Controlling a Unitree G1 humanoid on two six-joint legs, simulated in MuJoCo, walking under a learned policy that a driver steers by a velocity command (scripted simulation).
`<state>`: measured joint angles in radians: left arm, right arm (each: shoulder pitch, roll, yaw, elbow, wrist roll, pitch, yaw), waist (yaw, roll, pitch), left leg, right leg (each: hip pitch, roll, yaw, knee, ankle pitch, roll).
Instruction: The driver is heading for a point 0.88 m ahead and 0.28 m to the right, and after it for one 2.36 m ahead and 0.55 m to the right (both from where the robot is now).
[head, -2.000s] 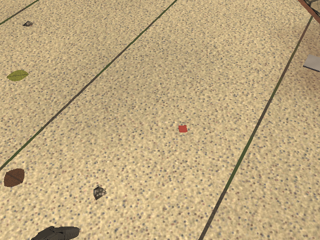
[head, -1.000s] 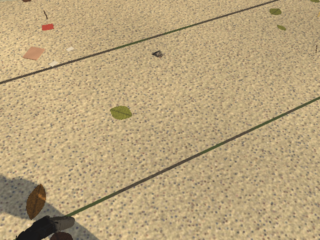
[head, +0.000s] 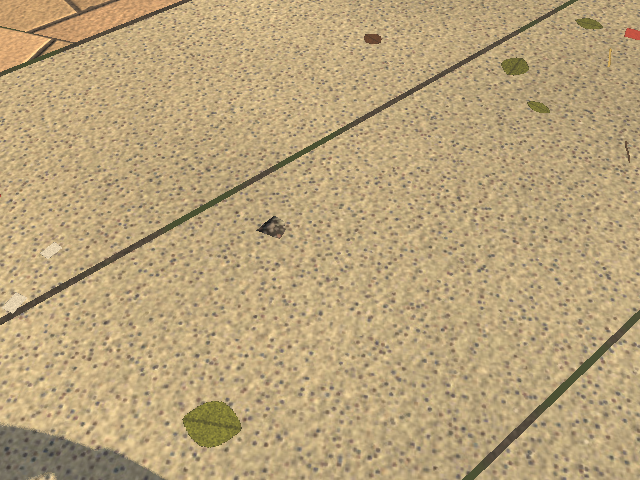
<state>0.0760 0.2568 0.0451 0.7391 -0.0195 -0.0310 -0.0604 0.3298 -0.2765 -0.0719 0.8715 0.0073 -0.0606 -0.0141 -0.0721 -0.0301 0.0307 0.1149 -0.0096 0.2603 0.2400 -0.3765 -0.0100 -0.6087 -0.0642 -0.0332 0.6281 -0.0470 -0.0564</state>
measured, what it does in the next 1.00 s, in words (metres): walks ahead, turning right: right foot, then left foot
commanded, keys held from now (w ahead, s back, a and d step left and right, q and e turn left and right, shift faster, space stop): w+e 1.00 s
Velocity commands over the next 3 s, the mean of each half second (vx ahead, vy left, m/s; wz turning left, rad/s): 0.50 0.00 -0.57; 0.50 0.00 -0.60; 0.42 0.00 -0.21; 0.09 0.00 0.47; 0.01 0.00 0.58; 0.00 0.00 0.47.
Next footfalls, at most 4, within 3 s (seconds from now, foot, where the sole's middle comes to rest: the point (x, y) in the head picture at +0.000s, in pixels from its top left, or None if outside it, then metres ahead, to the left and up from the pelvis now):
0.06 right None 0.20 -0.10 -0.76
0.52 left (291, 460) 0.51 0.06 -0.76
1.04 right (458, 394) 0.62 -0.31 -0.76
1.52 left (441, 264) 0.97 -0.34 -0.76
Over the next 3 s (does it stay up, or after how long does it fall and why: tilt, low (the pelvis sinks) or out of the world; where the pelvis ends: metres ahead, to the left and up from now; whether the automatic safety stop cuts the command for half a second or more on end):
stays up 0.84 -0.39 0.01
